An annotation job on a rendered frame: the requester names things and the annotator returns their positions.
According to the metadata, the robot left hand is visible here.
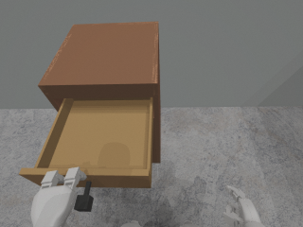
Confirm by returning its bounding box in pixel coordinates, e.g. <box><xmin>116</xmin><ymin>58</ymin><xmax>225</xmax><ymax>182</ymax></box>
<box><xmin>30</xmin><ymin>166</ymin><xmax>87</xmax><ymax>227</ymax></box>

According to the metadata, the robot right hand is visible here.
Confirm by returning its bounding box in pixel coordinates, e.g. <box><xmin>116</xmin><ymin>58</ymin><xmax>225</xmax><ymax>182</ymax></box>
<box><xmin>223</xmin><ymin>185</ymin><xmax>261</xmax><ymax>227</ymax></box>

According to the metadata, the drawer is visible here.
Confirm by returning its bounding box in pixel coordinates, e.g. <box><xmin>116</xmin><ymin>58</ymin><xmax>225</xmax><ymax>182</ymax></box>
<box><xmin>19</xmin><ymin>97</ymin><xmax>153</xmax><ymax>188</ymax></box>

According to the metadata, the cabinet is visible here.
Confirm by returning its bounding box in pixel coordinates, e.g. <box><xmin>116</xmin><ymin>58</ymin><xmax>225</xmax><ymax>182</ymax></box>
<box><xmin>38</xmin><ymin>21</ymin><xmax>161</xmax><ymax>164</ymax></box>

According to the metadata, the right robot shin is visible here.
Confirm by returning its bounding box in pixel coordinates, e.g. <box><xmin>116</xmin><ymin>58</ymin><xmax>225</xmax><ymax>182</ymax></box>
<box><xmin>184</xmin><ymin>220</ymin><xmax>193</xmax><ymax>224</ymax></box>

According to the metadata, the handle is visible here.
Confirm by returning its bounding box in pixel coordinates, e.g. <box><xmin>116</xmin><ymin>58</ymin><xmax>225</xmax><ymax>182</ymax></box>
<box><xmin>74</xmin><ymin>181</ymin><xmax>94</xmax><ymax>212</ymax></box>

